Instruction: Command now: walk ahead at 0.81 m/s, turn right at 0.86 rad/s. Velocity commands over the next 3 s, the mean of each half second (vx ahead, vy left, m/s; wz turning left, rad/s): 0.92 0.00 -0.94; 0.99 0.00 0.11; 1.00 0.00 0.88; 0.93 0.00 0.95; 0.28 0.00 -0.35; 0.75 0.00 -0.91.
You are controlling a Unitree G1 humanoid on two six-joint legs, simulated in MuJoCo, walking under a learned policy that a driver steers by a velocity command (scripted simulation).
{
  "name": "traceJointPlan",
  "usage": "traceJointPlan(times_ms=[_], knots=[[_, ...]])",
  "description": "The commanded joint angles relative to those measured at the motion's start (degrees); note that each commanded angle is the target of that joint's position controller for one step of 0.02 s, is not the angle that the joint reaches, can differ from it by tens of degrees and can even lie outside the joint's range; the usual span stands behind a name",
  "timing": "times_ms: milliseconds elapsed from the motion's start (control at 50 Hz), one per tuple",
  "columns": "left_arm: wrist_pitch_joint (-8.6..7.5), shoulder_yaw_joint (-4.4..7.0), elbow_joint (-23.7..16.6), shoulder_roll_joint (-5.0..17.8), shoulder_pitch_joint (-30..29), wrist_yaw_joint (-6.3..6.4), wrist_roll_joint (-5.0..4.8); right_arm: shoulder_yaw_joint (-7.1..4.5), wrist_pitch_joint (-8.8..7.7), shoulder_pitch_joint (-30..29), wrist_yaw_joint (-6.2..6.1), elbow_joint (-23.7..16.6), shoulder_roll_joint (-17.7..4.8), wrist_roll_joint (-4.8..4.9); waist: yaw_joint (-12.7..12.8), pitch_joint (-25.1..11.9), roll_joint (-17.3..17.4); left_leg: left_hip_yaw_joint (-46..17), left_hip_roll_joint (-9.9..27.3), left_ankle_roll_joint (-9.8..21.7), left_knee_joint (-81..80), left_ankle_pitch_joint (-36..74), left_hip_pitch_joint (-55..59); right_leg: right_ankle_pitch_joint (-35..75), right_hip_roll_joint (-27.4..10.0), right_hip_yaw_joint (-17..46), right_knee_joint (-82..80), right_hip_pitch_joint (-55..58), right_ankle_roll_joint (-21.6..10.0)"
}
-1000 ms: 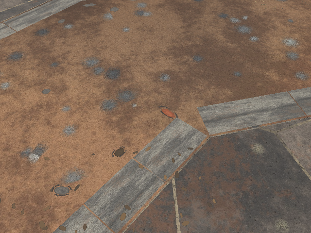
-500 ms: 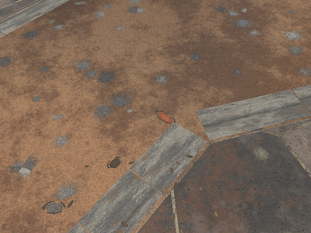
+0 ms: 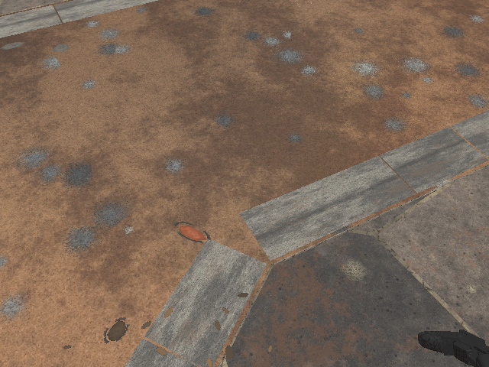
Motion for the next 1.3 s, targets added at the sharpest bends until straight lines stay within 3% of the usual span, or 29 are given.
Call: traceJointPlan(times_ms=[20, 40, 80, 160, 300, 340, 400, 440, 460, 480, 500, 540, 600, 700, 760, 800, 840, 880, 900, 920, 940, 960, 980, 1000, 1040, 1100, 1220, 1260, 1300], knots=[[-0.38, -0.82, -9.5, 3.2, -9.0, -0.31, 0.73, -3.47, 0.24, 13.1, -1.00, -0.4, -10.0, -0.91, -7.8, -0.9, 9.7, -38.6, 24.7, 6.6, -21.0, -40.7, 27.9, 5.6, -5.2, -6.4, 28.5, -39.0, -1.8], [0.04, -0.77, -9.3, 3.2, -9.9, -1.25, 1.52, -2.74, 0.01, 12.0, -0.61, -0.1, -7.4, -0.29, -6.7, 1.4, 5.1, -28.8, 22.1, 6.3, -20.9, -30.4, 23.5, 9.4, -7.8, -6.8, 27.5, -37.4, -1.4], [1.29, -0.85, -9.9, 2.6, -10.6, -2.94, 2.42, -2.13, -0.66, 13.6, -0.52, 1.5, -6.0, 0.05, -5.6, 2.7, 7.7, -17.1, 18.2, 5.5, -23.3, -20.2, 20.0, 11.7, -10.6, -8.1, 27.8, -36.4, -0.2], [2.70, -1.45, -13.3, 2.1, -16.4, -4.36, 2.03, -1.89, -2.31, 18.2, 0.47, 4.5, -5.0, 0.85, -5.1, 4.4, 6.2, -4.3, 16.8, 4.6, -24.9, -6.5, 20.2, 19.7, -11.7, -8.9, 31.5, -41.5, 0.4], [2.93, -2.96, -18.9, 1.9, -30.9, -5.79, 2.23, -1.72, -3.16, 24.2, -0.18, 8.5, -6.3, 0.29, -6.7, 11.6, 3.3, 13.3, 14.5, 3.3, -29.0, 12.5, 22.1, 26.6, -11.0, -18.1, 10.8, -38.3, -2.0], [2.78, -3.71, -19.7, 1.0, -32.7, -5.72, 1.97, -1.77, -2.55, 25.6, -0.64, 9.5, -8.0, 0.02, -6.3, 11.4, 3.9, 17.6, 14.3, 2.4, -25.4, 32.4, 25.4, 23.4, -8.5, -22.6, 3.7, -32.5, -4.7], [2.59, -2.80, -16.9, 3.9, -22.2, -4.15, 1.48, -2.76, -0.24, 25.8, -1.76, 9.4, -13.4, -0.18, 0.7, 2.3, 8.5, 18.6, 17.1, 2.4, -6.0, 73.5, 31.0, 15.2, -1.2, -25.6, 0.2, -16.8, -7.8], [1.93, 0.31, -9.9, 9.5, 0.6, -2.25, 1.48, -3.45, 1.21, 22.6, -1.43, 7.6, -15.4, -0.23, 10.3, -8.8, 7.7, 16.3, 18.2, 3.7, 24.2, 66.7, 19.0, 10.4, 2.2, -21.0, -5.9, 12.0, -10.7], [2.18, 1.87, -8.2, 12.9, -0.5, -0.89, 1.23, -2.47, 0.96, 23.9, -0.42, 7.0, -10.2, -1.10, 5.9, -8.2, 0.2, 14.4, 11.4, 2.6, 41.3, 12.2, 0.9, 3.1, -5.0, -9.1, -6.4, 24.2, -11.2], [3.09, 3.01, -10.4, 19.5, -4.6, -0.81, 2.19, -1.38, -0.34, 22.9, 0.52, -0.1, -5.9, 0.42, 0.3, -12.8, -12.0, 8.5, 1.0, -1.3, 61.8, -17.3, -23.4, -1.8, -18.6, 25.4, -17.9, 37.3, -20.7], [3.57, 3.30, -10.6, 18.6, 0.4, -0.36, 1.95, -1.60, -2.12, 13.4, 0.48, -3.5, -9.7, 0.69, 4.8, -14.2, -1.6, -1.7, 2.7, -0.5, 61.3, -10.1, -29.1, -0.8, -19.5, 31.5, -26.4, 36.7, -20.1], [2.26, 2.08, -8.4, 13.4, -2.8, 0.59, 1.77, -0.59, -2.91, 14.4, 0.15, -2.2, -8.2, 0.91, -1.2, -1.8, 6.4, -1.7, 8.1, 0.3, 51.0, -5.2, -25.0, 9.2, -18.4, 20.8, -29.9, 19.4, -15.7], [-0.97, -1.06, -8.4, 6.0, -8.0, 1.17, 1.26, 0.37, 0.84, 20.5, 1.15, 1.4, -5.3, -1.15, -7.5, 1.8, 6.5, -1.6, 12.0, -0.3, 41.7, -6.2, -13.1, 19.4, -12.7, 7.2, -32.0, 1.4, -12.2], [-3.84, -1.70, -4.5, 5.6, -1.5, -0.75, 0.54, 1.03, 2.34, 6.9, 2.57, -1.5, -3.9, 1.66, -3.0, 8.4, 2.3, 5.2, 9.3, 3.0, 23.9, 10.8, -16.7, 44.2, -5.6, -9.9, -37.5, 0.1, -2.9], [-5.11, -2.62, -2.5, 5.1, 2.0, -0.11, 0.44, 1.91, 1.24, 1.1, 3.43, -3.2, -2.3, 2.30, -1.0, 9.7, 0.3, 7.9, 5.2, 6.0, 10.6, 21.7, -11.8, 59.4, -7.9, -15.0, -40.8, 2.9, 0.5], [-5.37, -2.74, -2.0, 6.6, 1.5, 0.87, 1.03, 1.51, 0.86, 2.4, 3.75, -1.9, -4.3, 2.39, -2.4, 7.2, -0.9, 9.8, 0.8, 7.9, 5.7, 24.3, -9.1, 73.7, -9.5, -17.7, -39.8, 11.0, 2.9], [-4.82, -2.15, -2.6, 9.4, -0.9, 2.62, 1.70, 0.79, 1.18, 7.2, 3.70, 0.5, -6.7, 2.18, -6.0, 2.1, -4.5, 11.2, -3.2, 8.5, 4.4, 21.9, -3.4, 91.5, -12.0, -20.1, -32.6, 18.2, 5.0], [-3.04, -1.41, -3.8, 11.4, -5.1, 4.18, 3.14, -1.09, 2.01, 23.0, 3.09, 5.7, -11.1, 1.87, -14.7, -4.7, -5.8, 11.7, -7.5, 9.9, 6.1, 14.2, 11.4, 102.9, -13.9, -21.0, -11.4, 17.5, 6.3], [-2.12, -0.75, -5.4, 13.2, -11.3, 4.53, 3.43, -2.48, 2.42, 36.6, 2.56, 9.6, -13.3, 1.93, -22.4, -7.3, -5.2, 7.2, -4.9, 13.1, 3.4, 11.8, 22.2, 99.5, -13.4, -21.0, 9.2, 10.6, 6.4], [-1.99, -0.78, -6.5, 11.7, -17.2, 3.89, 3.17, -3.78, 2.91, 44.9, 1.80, 12.4, -14.8, 2.40, -27.0, -6.1, 3.6, 1.9, -1.1, 16.6, -0.4, 9.6, 31.0, 55.0, -3.8, -22.1, 39.5, -2.8, 5.6], [-3.54, -4.11, -10.8, -0.6, -15.5, 2.42, 3.23, -3.33, 3.22, 38.2, 1.40, 12.6, -13.9, 1.69, -14.1, -3.1, 19.3, -15.7, 5.5, 21.3, 8.4, 21.9, 41.8, -2.3, 3.4, -14.6, 58.9, -32.5, 6.5], [-4.68, -5.52, -14.4, -0.5, -8.1, 1.59, 1.23, -3.50, 3.11, 31.0, 1.18, 9.4, -14.7, 0.98, -8.7, -13.7, 17.0, -41.6, 15.2, 30.2, -7.8, -2.8, 47.2, -1.5, 0.7, -4.2, 59.6, -41.1, 6.0], [-5.70, -5.61, -13.6, 4.0, -10.8, 1.06, 2.68, -3.40, 3.24, 26.4, 0.91, 6.8, -10.8, 1.04, -8.6, -7.4, 3.1, -46.0, 15.8, 27.5, -18.7, -19.8, 37.3, 5.6, -3.2, -3.0, 51.4, -40.7, 3.9], [-5.68, -5.24, -13.3, 5.8, -13.2, 0.68, 3.41, -2.90, 3.19, 23.5, 1.02, 6.9, -8.6, 1.17, -5.7, 0.0, -5.6, -40.7, 13.4, 23.6, -21.3, -20.8, 24.7, 9.4, -5.8, -4.7, 44.5, -36.9, 3.2], [-3.29, -6.03, -14.6, 4.6, -14.0, 0.57, 5.29, -2.54, 1.64, 22.6, 0.65, 7.0, -9.0, 1.60, -1.7, 6.0, -6.9, -33.4, 8.6, 21.6, -22.5, -13.4, 9.3, 8.5, -8.8, -5.8, 35.8, -31.2, 5.4], [-1.13, -7.14, -18.2, 3.4, -20.6, 0.06, 4.58, -2.92, -0.36, 22.2, 0.93, 6.6, -10.8, 1.90, -2.1, 9.7, -3.2, -23.3, 2.4, 20.2, -26.0, -2.9, -5.5, 14.9, -11.3, -10.8, 17.0, -22.8, 8.0], [-1.70, -7.79, -22.3, 2.1, -31.8, -0.17, 1.71, -4.56, -0.08, 27.4, 1.42, 6.7, -12.4, 2.81, -10.5, 4.6, 4.9, -20.8, 0.5, 13.6, -19.4, 21.8, 8.5, 33.2, -6.8, -13.1, -9.6, -15.7, 7.4], [-2.26, -7.20, -22.2, 3.6, -30.4, 0.28, 1.82, -4.99, 0.20, 26.6, 0.78, 6.1, -13.0, 2.46, -9.7, 2.5, 5.6, -22.2, 1.3, 11.6, -14.2, 27.3, 13.8, 30.3, -5.2, -11.9, -15.8, -11.3, 6.8], [-2.94, -4.92, -18.9, 8.5, -18.2, 1.41, 1.46, -5.67, -0.05, 23.7, 0.79, 5.2, -16.3, 1.90, -2.8, -6.1, 4.8, -21.6, 0.7, 9.2, 1.9, 38.4, 16.1, 21.7, -3.6, -11.4, -17.1, 3.0, 5.3]])
Next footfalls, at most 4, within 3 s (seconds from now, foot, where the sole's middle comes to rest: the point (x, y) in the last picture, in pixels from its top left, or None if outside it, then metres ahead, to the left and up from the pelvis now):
0.46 right None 0.43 -0.18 -0.76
0.92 left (386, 260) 0.85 -0.35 -0.76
1.32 right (460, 185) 1.19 -0.65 -0.76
1.78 left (378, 111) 1.56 -0.41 -0.76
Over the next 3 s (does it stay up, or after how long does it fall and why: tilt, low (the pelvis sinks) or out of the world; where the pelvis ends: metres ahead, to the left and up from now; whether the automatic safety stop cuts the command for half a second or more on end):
stays up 1.97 -0.37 0.01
